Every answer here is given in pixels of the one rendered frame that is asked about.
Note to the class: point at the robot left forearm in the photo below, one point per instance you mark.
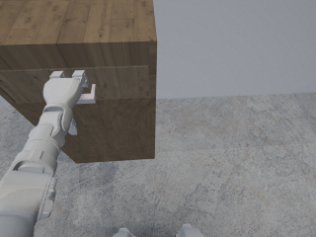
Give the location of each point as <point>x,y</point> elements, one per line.
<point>41,150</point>

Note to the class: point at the robot left shin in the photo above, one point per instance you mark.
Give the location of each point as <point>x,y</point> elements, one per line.
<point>123,230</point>

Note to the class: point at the robot right shin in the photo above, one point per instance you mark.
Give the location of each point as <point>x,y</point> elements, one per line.
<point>186,226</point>

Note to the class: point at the handle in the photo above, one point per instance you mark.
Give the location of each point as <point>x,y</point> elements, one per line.
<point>89,98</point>

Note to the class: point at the cabinet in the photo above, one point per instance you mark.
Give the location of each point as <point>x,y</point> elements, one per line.
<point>48,34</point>

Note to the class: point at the robot shin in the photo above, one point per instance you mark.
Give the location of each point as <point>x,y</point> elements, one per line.
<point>186,226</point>
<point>123,230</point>

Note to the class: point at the robot left hand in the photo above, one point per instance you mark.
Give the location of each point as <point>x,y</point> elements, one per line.
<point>66,91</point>

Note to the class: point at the robot left upper arm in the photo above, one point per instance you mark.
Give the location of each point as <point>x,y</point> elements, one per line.
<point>25,198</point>

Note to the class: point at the drawer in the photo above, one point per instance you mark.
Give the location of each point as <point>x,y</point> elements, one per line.
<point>26,85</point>

